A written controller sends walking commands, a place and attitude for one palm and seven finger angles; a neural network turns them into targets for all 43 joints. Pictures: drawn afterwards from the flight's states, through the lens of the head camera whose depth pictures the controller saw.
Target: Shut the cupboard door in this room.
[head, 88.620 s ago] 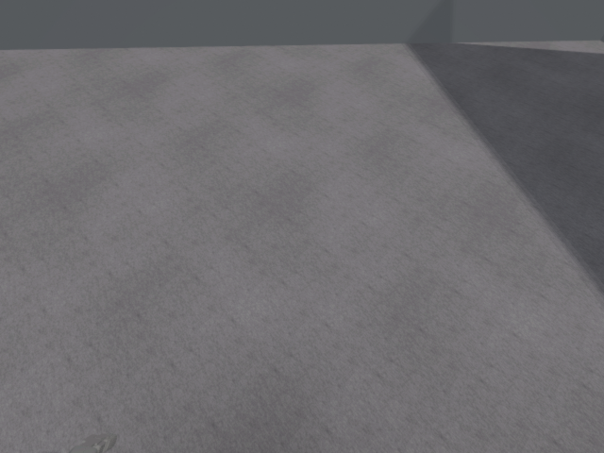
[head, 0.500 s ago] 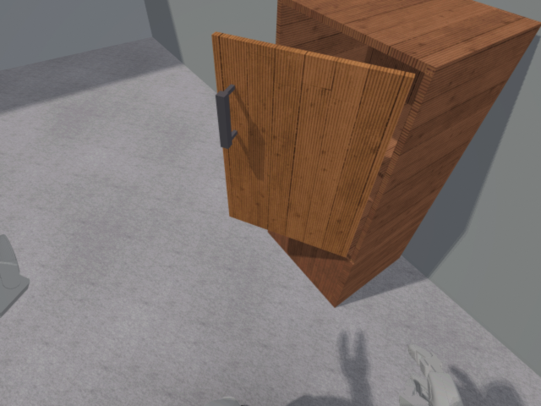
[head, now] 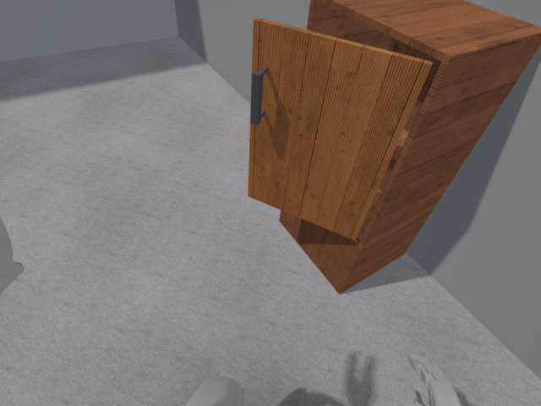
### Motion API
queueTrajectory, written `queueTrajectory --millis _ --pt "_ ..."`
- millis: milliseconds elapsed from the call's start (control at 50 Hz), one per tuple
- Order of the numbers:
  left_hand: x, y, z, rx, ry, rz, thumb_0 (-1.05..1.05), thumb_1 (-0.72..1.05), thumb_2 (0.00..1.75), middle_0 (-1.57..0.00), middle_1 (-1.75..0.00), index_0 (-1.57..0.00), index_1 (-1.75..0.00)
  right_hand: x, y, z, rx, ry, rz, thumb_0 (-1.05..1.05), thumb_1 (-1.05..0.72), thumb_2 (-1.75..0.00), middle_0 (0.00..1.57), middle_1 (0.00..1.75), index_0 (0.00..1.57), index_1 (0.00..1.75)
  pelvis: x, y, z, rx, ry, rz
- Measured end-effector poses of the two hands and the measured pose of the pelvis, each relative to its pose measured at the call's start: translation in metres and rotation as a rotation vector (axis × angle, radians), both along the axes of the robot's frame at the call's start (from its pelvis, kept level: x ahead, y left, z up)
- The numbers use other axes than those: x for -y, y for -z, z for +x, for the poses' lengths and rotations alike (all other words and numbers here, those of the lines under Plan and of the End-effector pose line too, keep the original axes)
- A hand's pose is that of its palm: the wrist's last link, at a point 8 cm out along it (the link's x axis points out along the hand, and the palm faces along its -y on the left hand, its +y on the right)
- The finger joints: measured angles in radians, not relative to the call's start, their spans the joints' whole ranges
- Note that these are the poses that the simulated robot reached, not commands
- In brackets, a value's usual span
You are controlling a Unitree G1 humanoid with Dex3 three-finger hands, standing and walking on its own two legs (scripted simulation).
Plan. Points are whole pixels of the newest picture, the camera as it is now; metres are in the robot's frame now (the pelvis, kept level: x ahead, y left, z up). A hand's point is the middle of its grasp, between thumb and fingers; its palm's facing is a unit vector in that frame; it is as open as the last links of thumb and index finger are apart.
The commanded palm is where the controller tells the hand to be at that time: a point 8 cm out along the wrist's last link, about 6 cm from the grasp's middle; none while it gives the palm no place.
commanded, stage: stop stepping back and stand still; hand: left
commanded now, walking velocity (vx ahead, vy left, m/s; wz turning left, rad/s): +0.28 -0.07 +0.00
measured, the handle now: (260, 96) +0.82 +0.11 +0.04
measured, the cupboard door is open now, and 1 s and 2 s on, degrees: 31 31 31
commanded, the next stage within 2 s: let the arm hang, fingers relaxed in 0.74 s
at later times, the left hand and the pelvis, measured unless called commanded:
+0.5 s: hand out of the picture +0.08 +0.30 +0.21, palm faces +0.51 -0.76 -0.41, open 7.4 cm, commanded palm +0.03 +0.32 +0.20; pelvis -0.12 +0.03 +0.03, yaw -2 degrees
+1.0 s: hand out of the picture +0.09 +0.28 -0.03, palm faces +0.12 -0.91 -0.39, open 7.4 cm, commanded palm none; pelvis -0.11 +0.05 +0.01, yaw +1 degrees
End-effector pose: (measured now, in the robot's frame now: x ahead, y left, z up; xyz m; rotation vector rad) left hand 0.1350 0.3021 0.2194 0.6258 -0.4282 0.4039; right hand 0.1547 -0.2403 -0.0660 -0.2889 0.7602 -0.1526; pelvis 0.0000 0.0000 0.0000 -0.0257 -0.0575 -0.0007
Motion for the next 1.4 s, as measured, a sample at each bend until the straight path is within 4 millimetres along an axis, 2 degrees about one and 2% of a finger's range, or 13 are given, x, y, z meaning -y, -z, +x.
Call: queueTrajectory --millis 140,260,340,400,520,640,840,880,960,1040,1100,1180,1400 --pt "-0.033 0.014 -0.012 0.076 -0.046 -0.172 0.01 0.89 0.90 -0.21 -0.31 -0.21 -0.30 -0.027 0.000 -0.053 0.046 0.026 0.028 0.01 -0.91 -0.90 0.20 0.30 0.20 0.30 -0.017 0.002 -0.047 0.032 -0.004 -0.046" --pt "-0.004 -0.001 -0.048 -0.033 0.051 -0.193 0.02 0.89 0.90 -0.21 -0.30 -0.20 -0.30 -0.044 -0.020 -0.100 0.024 0.019 0.104 0.01 -0.90 -0.90 0.20 0.30 0.20 0.30 -0.013 -0.023 -0.078 -0.020 0.015 -0.029" --pt "0.010 -0.020 -0.083 -0.030 0.104 -0.026 0.01 0.89 0.90 -0.21 -0.31 -0.21 -0.30 -0.037 -0.009 -0.120 0.021 0.011 0.103 0.01 -0.90 -0.90 0.20 0.30 0.20 0.30 -0.012 -0.013 -0.106 -0.058 0.057 0.036" --pt "-0.003 -0.028 -0.095 -0.005 0.060 -0.026 0.01 0.88 0.90 -0.22 -0.31 -0.21 -0.30 -0.029 -0.005 -0.141 -0.028 0.048 0.092 0.01 -0.90 -0.90 0.20 0.30 0.20 0.30 -0.016 -0.020 -0.117 -0.043 0.050 0.033" --pt "-0.035 0.001 -0.099 -0.102 -0.095 -0.157 0.01 0.89 0.90 -0.21 -0.31 -0.21 -0.30 -0.014 -0.006 -0.173 -0.059 0.109 0.033 0.01 -0.90 -0.90 0.20 0.30 0.20 0.30 -0.028 -0.029 -0.124 -0.057 0.032 0.062" --pt "-0.035 0.023 -0.098 -0.118 -0.036 -0.186 0.01 0.89 0.90 -0.21 -0.30 -0.21 -0.30 -0.014 -0.003 -0.178 -0.061 0.123 -0.045 0.01 -0.91 -0.90 0.20 0.30 0.20 0.30 -0.043 -0.015 -0.126 -0.051 0.015 0.047" --pt "-0.024 -0.003 -0.077 -0.107 0.008 -0.017 0.01 0.89 0.90 -0.21 -0.31 -0.21 -0.30 -0.046 0.011 -0.153 -0.028 0.088 0.113 0.01 -0.91 -0.90 0.20 0.30 0.20 0.30 -0.033 -0.012 -0.115 -0.054 0.029 0.025" --pt "-0.027 0.022 -0.066 -0.217 0.000 -0.035 0.01 0.89 0.90 -0.21 -0.30 -0.21 -0.30 -0.049 0.019 -0.147 -0.061 0.049 0.141 0.01 -0.91 -0.90 0.20 0.30 0.20 0.30 -0.036 -0.014 -0.112 -0.070 0.004 0.028" --pt "-0.032 0.149 -0.056 -0.692 -0.080 -0.306 0.00 0.90 0.90 -0.20 -0.30 -0.20 -0.30 -0.056 0.037 -0.141 -0.155 -0.008 0.164 0.01 -0.91 -0.90 0.20 0.30 0.20 0.30 -0.045 -0.013 -0.111 -0.058 -0.017 0.049" --pt "0.003 0.277 -0.101 -1.190 -0.104 -0.538 0.00 0.91 0.90 -0.20 -0.30 -0.19 -0.29 -0.059 0.042 -0.150 -0.224 0.002 0.137 0.01 -0.91 -0.90 0.20 0.30 0.20 0.30 -0.051 -0.009 -0.108 -0.034 -0.009 0.041" --pt "0.040 0.329 -0.156 -1.474 -0.098 -0.680 0.01 0.92 0.90 -0.20 -0.30 -0.19 -0.29 -0.060 0.036 -0.167 -0.296 0.036 0.107 0.01 -0.91 -0.90 0.20 0.30 0.20 0.29 -0.053 -0.015 -0.106 -0.028 0.003 0.034" --pt "0.025 0.339 -0.184 -1.503 -0.204 -0.751 -0.06 1.03 0.90 -0.21 -0.30 -0.21 -0.30 -0.062 0.033 -0.197 -0.423 0.065 0.071 0.01 -0.91 -0.90 0.20 0.30 0.20 0.29 -0.053 -0.022 -0.104 -0.034 0.000 0.017" --pt "-0.004 0.335 -0.256 -1.751 -0.311 -0.693 -0.01 0.94 0.90 -0.20 -0.30 -0.20 -0.30 -0.087 0.044 -0.266 -0.589 0.185 0.130 0.01 -0.91 -0.90 0.20 0.30 0.20 0.29 -0.072 -0.031 -0.103 -0.015 0.033 0.015"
